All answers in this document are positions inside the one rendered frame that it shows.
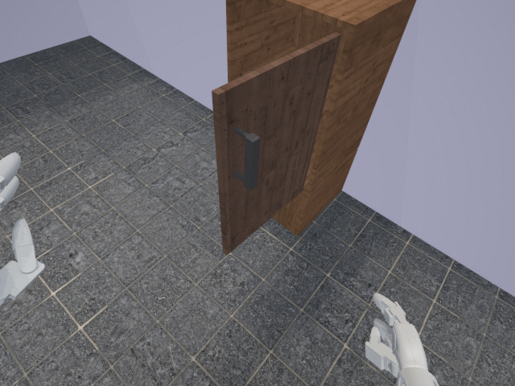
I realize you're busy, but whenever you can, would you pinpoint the handle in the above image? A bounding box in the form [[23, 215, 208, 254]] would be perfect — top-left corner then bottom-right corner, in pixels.
[[234, 126, 260, 191]]

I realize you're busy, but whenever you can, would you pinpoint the cupboard door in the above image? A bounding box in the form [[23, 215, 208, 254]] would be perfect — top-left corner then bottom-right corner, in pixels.
[[212, 32, 341, 256]]

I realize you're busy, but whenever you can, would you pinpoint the robot right hand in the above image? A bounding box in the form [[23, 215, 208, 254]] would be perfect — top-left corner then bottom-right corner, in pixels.
[[365, 293, 428, 377]]

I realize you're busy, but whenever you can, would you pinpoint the right robot forearm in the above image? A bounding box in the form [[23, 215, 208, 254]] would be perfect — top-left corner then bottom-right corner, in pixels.
[[397, 368, 439, 386]]

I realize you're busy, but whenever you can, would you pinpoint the robot left hand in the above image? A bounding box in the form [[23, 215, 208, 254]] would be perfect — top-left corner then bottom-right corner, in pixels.
[[0, 152, 44, 305]]

